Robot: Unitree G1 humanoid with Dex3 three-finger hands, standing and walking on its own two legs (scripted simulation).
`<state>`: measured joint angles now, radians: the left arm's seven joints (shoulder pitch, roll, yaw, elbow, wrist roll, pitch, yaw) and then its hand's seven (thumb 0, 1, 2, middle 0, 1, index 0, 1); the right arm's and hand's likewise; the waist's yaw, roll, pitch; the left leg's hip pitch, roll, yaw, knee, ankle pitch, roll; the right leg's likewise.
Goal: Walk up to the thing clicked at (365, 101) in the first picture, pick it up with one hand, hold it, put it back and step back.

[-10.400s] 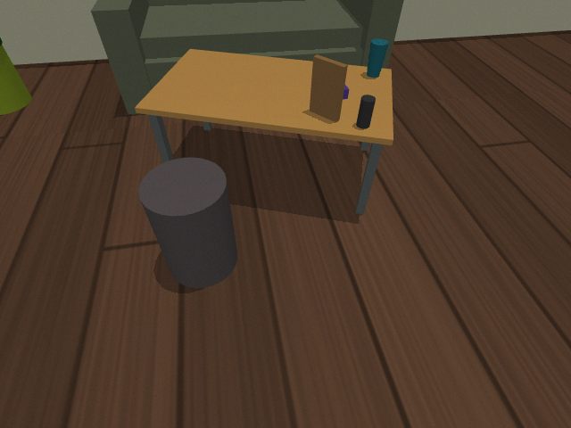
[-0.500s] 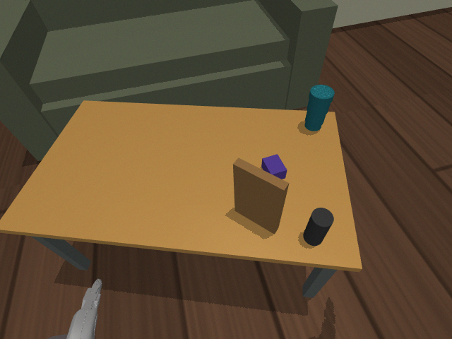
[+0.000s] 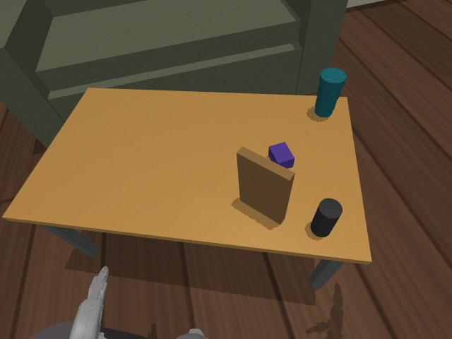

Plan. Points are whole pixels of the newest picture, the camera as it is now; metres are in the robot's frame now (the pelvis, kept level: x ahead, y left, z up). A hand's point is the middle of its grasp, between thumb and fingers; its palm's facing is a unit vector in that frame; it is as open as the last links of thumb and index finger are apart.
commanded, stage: approach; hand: right
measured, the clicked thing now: (325, 218) +0.44 -0.20 -0.20
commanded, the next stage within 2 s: close in in 0.38 s
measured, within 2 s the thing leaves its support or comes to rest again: neither
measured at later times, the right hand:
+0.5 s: hand (371, 224) +0.41 -0.29 -0.16, palm faces +0.14 +0.99 +0.05, open 17.7 cm
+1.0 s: hand (333, 224) +0.43 -0.21 -0.20, palm faces +0.14 +0.99 +0.03, open 17.6 cm
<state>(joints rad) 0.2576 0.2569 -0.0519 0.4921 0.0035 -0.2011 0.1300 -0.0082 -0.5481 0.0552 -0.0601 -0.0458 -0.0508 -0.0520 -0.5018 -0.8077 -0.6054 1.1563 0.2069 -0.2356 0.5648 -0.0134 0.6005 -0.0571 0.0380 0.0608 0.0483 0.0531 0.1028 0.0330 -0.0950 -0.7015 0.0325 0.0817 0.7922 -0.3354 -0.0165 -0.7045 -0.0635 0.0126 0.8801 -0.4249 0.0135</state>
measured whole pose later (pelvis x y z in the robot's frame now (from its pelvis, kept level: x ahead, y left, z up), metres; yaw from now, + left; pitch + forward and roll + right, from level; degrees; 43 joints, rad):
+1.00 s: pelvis -0.06 +0.00 -0.16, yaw +3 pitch +29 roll +5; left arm 0.48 0.30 0.14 -0.29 0.08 -0.15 -0.04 -0.01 -0.54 0.05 -0.07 -0.06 -0.07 -0.06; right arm -0.60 -0.51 -0.62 1.01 0.04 -0.56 0.18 -0.02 0.58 -0.05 0.04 0.06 0.05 0.05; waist 0.31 0.03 -0.16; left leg -1.53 0.03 0.08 1.55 -0.52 -0.01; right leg -1.54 -0.08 0.07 1.66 -0.64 0.01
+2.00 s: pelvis -0.06 +0.00 -0.16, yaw +3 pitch +29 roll +4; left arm 0.48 0.32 0.17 -0.38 0.08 -0.12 -0.06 -0.01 -0.55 0.06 -0.06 -0.05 -0.06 -0.05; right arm -0.65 -0.48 -0.57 1.04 -0.03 -0.59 0.05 -0.01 0.21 -0.39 0.87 0.62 0.87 0.62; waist 0.33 0.04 -0.15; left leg -1.52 0.03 0.07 1.54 -0.53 -0.01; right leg -1.51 -0.08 0.06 1.64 -0.64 0.02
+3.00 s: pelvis -0.04 +0.00 -0.12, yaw +3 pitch +27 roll +4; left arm 0.49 0.28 0.11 -0.26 0.08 -0.09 -0.05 -0.01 -0.56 0.07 -0.07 -0.05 -0.06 -0.06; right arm -0.65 -0.44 -0.53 1.00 0.00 -0.53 0.06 -0.01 0.05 -1.09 0.90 1.01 0.90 1.01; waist 0.28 0.04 -0.15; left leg -1.35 0.02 0.06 1.38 -0.50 -0.01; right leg -1.34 -0.08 0.04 1.48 -0.61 0.02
